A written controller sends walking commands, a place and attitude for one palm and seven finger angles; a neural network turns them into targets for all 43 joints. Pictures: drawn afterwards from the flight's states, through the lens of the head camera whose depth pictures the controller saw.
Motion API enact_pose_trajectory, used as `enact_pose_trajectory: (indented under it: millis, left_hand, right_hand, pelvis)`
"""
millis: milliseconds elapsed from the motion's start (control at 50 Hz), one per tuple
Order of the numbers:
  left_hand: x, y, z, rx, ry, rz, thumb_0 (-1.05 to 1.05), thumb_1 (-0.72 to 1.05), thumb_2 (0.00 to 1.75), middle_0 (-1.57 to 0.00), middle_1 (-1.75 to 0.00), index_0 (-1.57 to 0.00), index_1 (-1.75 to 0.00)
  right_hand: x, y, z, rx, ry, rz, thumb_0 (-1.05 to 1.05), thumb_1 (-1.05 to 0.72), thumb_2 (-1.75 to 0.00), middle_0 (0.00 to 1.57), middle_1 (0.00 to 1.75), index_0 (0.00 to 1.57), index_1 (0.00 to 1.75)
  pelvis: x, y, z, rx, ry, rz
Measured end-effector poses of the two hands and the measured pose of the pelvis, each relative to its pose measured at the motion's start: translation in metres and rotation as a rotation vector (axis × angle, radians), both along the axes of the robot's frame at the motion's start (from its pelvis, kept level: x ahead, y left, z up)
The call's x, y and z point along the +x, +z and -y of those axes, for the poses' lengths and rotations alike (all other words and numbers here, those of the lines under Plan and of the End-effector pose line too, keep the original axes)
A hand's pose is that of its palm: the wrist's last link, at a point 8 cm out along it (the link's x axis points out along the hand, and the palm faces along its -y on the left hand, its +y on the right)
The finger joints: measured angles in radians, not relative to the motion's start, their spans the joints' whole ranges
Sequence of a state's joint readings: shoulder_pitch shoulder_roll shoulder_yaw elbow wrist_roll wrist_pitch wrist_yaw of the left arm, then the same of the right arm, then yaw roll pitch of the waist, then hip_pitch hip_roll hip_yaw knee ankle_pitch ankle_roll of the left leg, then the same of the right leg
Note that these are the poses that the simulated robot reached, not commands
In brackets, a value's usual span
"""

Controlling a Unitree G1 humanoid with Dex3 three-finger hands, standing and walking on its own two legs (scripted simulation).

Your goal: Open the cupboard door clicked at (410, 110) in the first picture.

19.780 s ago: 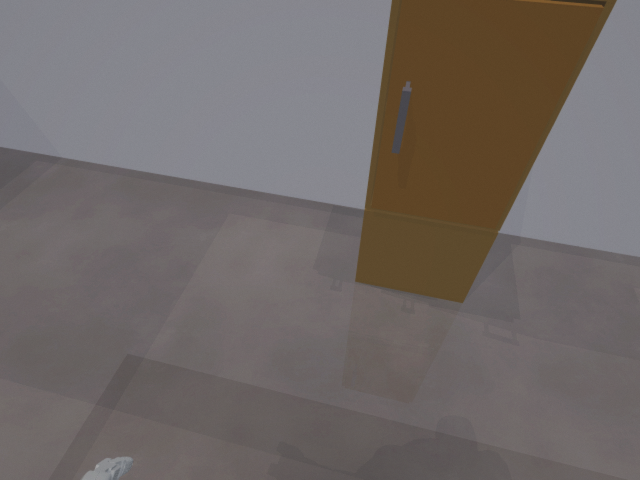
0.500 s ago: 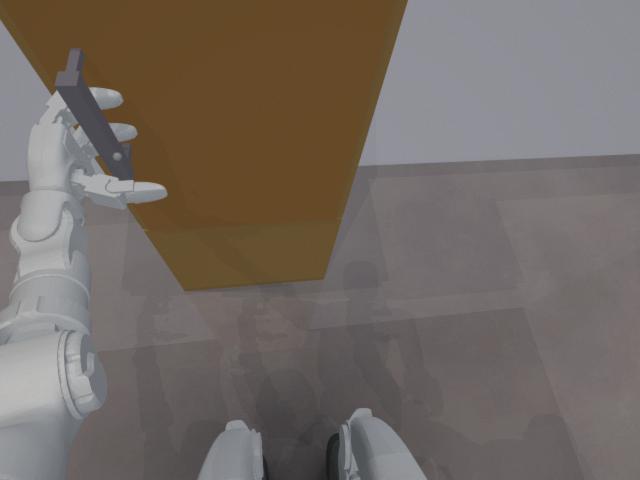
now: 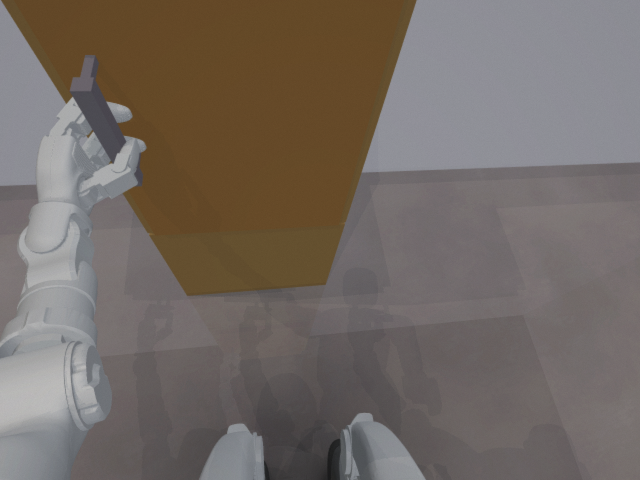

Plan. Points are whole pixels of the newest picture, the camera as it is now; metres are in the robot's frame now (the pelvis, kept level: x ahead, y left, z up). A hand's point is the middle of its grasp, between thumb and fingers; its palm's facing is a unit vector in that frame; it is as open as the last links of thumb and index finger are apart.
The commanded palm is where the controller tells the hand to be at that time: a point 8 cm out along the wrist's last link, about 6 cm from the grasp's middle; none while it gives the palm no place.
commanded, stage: pull the door open along its arc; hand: left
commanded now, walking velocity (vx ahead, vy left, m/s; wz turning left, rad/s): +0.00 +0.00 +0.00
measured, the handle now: (114, 127) +0.53 +0.24 +0.06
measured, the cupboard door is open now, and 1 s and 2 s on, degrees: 0 37 44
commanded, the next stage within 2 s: open thumb and fingers to let go in 1.10 s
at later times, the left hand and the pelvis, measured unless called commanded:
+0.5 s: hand (138, 216) +0.41 +0.19 +0.06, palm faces +0.02 -1.00 -0.02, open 6.1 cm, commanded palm +0.36 +0.24 +0.06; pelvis +0.01 +0.00 +0.02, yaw -1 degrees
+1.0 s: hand (229, 305) +0.30 +0.09 +0.06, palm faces +0.49 -0.87 +0.00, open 6.1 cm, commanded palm +0.23 +0.11 +0.06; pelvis +0.02 -0.03 +0.02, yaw +3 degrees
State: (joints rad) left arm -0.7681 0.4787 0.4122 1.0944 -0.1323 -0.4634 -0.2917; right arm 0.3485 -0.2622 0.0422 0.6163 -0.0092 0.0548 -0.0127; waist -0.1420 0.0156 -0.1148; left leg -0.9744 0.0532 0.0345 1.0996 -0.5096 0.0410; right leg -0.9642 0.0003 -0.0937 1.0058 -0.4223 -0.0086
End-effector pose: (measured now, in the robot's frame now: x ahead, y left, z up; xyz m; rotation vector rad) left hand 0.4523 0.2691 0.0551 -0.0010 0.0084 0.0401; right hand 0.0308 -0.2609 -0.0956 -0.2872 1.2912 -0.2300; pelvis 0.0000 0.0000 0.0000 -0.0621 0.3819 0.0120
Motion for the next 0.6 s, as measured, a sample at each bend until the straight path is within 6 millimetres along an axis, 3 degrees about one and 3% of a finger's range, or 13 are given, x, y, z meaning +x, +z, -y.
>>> enact_pose_trajectory:
  millis: [220,360,480,600]
  left_hand:
    - [-0.004,0.002,0.006,0.009,0.024,-0.011,0.02,0.71,0.81,-0.32,-1.32,-0.34,-1.33]
    - [-0.025,0.002,0.012,0.020,0.017,-0.007,0.02,0.74,0.80,-0.29,-1.32,-0.31,-1.32]
    - [-0.060,0.003,0.023,0.017,-0.010,-0.003,0.03,0.73,0.77,-0.29,-1.32,-0.30,-1.32]
    - [-0.097,0.001,0.045,-0.033,0.093,0.013,0.03,0.73,0.78,-0.29,-1.31,-0.31,-1.28]
  right_hand:
    - [-0.004,-0.001,-0.002,0.019,-0.019,0.015,0.00,-0.91,-0.90,0.20,0.30,0.21,0.30]
    - [0.000,0.005,-0.004,0.048,-0.040,0.037,0.00,-0.91,-0.90,0.20,0.30,0.21,0.30]
    - [0.025,0.013,-0.005,0.071,-0.030,0.112,0.01,-0.91,-0.90,0.20,0.30,0.20,0.30]
    - [0.071,0.019,-0.006,0.089,0.034,0.234,0.01,-0.91,-0.90,0.20,0.30,0.20,0.30]
  pelvis:
    - [-0.001,0.002,0.000,0.004,-0.010,0.009]
    - [0.005,0.009,0.001,0.013,-0.023,0.027]
    - [0.013,0.017,0.002,0.020,-0.027,0.053]
    - [0.018,0.021,0.004,0.027,-0.022,0.071]
